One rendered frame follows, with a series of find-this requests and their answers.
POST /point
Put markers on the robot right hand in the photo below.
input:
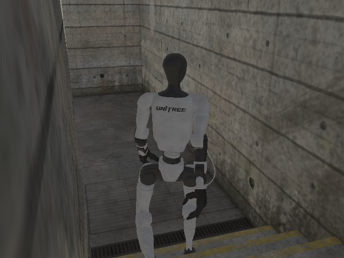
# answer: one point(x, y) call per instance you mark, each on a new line
point(200, 195)

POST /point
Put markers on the robot left hand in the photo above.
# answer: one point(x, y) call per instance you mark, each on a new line
point(143, 159)

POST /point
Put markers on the robot left upper arm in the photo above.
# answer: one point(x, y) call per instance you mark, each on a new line
point(143, 111)

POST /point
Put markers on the robot left shin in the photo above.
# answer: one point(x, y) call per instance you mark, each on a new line
point(145, 237)

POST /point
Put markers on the right robot forearm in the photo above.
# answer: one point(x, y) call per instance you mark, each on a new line
point(200, 165)

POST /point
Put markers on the robot right upper arm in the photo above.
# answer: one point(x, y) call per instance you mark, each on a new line
point(201, 104)

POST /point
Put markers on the left robot forearm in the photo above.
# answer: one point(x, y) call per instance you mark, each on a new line
point(142, 147)

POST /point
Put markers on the humanoid robot head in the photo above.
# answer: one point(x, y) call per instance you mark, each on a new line
point(175, 66)

